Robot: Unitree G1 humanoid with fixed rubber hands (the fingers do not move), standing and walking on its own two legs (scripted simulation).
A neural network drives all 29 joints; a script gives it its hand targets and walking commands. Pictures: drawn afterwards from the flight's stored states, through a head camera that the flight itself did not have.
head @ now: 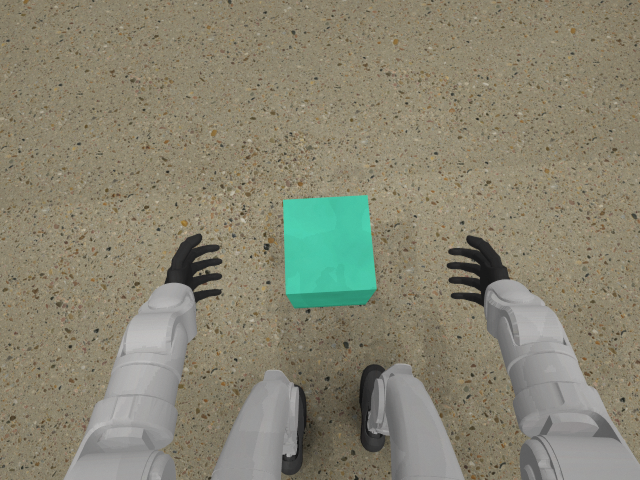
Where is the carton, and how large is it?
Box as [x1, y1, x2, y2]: [283, 195, 376, 308]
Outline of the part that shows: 367,195 283,200 286,295 294,308 365,304 376,289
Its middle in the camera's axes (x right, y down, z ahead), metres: +0.02 +0.04 +0.99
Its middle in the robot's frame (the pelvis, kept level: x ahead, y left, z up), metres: +0.51 +0.02 -0.56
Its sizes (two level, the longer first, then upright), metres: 0.221 0.197 0.248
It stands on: the floor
